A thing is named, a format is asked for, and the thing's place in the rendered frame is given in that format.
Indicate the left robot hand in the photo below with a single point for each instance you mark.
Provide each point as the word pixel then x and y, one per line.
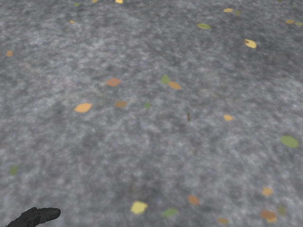
pixel 33 216

